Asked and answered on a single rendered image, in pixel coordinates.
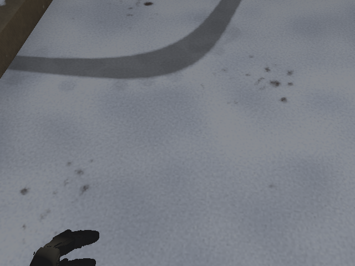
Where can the robot left hand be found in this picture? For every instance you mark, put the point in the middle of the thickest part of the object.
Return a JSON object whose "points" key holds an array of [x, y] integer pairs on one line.
{"points": [[62, 244]]}

